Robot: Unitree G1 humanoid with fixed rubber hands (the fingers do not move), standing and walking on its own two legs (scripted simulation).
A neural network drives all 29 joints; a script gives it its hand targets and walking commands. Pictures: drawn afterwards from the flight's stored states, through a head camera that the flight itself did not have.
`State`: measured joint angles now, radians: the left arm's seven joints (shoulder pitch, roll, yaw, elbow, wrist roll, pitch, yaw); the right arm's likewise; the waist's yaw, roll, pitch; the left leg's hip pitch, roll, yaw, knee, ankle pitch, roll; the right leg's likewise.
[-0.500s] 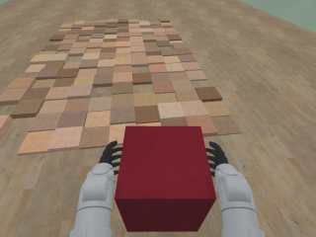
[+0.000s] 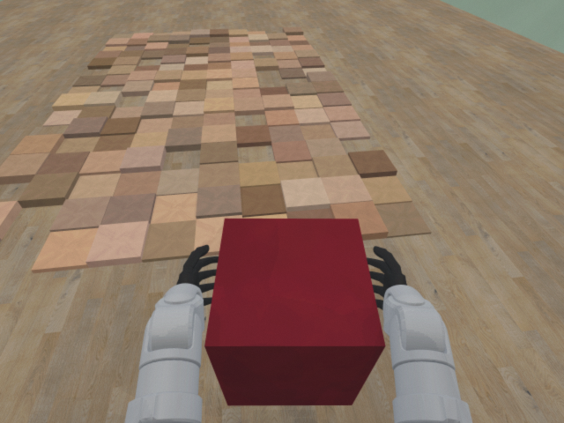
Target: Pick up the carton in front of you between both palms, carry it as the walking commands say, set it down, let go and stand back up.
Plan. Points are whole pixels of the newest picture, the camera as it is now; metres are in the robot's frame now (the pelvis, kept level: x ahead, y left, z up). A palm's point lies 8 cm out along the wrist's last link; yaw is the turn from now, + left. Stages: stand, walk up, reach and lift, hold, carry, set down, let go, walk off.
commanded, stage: hold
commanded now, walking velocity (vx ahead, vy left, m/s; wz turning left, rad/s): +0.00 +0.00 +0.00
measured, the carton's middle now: (290, 315) +0.30 +0.00 -0.02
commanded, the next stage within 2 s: carry in 0.40 s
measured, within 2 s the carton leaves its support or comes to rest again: neither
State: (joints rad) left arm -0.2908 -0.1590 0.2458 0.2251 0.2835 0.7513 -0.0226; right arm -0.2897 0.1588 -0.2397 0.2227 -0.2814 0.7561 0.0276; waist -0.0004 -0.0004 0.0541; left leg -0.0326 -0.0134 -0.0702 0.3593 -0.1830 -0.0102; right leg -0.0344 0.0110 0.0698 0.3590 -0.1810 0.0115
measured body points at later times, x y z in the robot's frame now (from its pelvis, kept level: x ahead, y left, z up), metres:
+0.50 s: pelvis +0.02 +0.00 +0.00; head -0.03 +0.00 +0.45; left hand +0.31 +0.15 +0.05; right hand +0.31 -0.15 +0.05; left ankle +0.02 +0.13 -0.74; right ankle +0.02 -0.13 -0.74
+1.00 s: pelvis +0.20 +0.00 +0.00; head +0.19 -0.01 +0.45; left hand +0.48 +0.14 +0.07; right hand +0.47 -0.16 +0.07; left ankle +0.12 +0.09 -0.75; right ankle +0.20 -0.12 -0.70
